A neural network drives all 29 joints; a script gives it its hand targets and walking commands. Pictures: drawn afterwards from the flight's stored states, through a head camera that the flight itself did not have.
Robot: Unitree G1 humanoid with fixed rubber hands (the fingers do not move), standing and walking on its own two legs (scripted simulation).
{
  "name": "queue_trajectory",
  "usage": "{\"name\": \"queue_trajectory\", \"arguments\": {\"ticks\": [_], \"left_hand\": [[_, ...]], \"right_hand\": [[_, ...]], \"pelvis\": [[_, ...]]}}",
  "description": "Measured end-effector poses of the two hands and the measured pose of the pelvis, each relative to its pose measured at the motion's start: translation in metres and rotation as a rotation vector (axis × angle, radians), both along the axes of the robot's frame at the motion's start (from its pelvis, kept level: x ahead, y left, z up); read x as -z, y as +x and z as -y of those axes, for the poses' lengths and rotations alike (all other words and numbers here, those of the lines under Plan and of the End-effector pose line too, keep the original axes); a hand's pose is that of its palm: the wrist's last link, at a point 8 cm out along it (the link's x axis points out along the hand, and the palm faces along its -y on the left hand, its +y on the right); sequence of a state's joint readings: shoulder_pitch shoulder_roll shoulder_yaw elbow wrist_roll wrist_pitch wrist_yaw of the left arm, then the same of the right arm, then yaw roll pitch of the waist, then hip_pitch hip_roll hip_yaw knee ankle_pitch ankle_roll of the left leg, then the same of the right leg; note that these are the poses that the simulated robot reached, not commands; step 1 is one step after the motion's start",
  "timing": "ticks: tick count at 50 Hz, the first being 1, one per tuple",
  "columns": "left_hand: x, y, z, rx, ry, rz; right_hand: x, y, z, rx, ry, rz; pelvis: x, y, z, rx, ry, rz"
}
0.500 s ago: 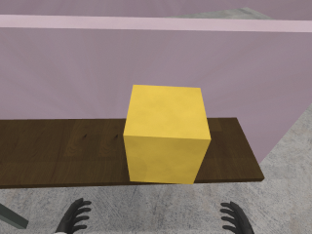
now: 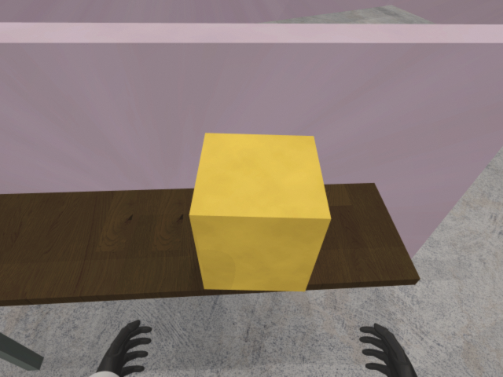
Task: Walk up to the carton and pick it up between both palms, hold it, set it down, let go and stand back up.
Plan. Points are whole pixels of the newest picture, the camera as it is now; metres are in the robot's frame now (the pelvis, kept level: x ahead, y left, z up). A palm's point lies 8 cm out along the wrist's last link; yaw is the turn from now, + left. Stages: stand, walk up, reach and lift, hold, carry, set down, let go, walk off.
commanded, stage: let go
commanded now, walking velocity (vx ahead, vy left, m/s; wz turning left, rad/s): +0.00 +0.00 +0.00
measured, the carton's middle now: (257, 215) +0.42 +0.00 -0.01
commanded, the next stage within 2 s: stand in 0.22 s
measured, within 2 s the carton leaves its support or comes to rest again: neither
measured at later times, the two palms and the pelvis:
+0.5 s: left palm out of the picture +0.09 +0.27 -0.09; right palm out of the picture +0.09 -0.25 -0.10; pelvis -0.01 +0.01 -0.01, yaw +1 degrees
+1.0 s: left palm out of the picture -0.01 +0.29 -0.12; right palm out of the picture +0.01 -0.23 -0.12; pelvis -0.05 +0.03 -0.01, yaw +2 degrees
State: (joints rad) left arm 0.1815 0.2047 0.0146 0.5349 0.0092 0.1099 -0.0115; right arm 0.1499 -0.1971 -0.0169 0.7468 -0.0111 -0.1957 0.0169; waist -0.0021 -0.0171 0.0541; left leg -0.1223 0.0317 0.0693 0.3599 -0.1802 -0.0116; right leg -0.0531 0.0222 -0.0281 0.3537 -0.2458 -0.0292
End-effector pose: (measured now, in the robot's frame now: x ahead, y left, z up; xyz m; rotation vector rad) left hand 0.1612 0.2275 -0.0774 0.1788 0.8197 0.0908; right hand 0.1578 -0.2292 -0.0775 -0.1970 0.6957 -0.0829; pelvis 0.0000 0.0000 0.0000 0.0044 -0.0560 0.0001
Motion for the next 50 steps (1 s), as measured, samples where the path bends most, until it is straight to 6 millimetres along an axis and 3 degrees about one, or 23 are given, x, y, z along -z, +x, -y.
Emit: {"name": "queue_trajectory", "arguments": {"ticks": [14, 25, 34, 50], "left_hand": [[0.001, -0.008, -0.006, -0.004, 0.014, 0.024], [0.015, -0.067, -0.043, -0.045, 0.071, -0.041], [0.026, -0.105, -0.051, -0.041, 0.072, -0.114], [0.043, -0.168, -0.062, -0.059, 0.062, -0.23]], "right_hand": [[0.002, -0.009, 0.0, 0.008, -0.016, -0.024], [0.022, -0.064, 0.016, 0.073, -0.069, -0.217], [0.031, -0.106, 0.009, 0.071, -0.068, -0.293], [0.038, -0.151, -0.003, 0.066, -0.074, -0.364]], "pelvis": [[0.002, -0.004, -0.004, 0.002, -0.005, -0.017], [0.005, -0.009, -0.012, -0.01, -0.016, -0.018], [0.006, -0.028, -0.021, -0.015, -0.021, -0.005], [0.01, -0.053, -0.032, -0.029, -0.023, -0.01]]}}
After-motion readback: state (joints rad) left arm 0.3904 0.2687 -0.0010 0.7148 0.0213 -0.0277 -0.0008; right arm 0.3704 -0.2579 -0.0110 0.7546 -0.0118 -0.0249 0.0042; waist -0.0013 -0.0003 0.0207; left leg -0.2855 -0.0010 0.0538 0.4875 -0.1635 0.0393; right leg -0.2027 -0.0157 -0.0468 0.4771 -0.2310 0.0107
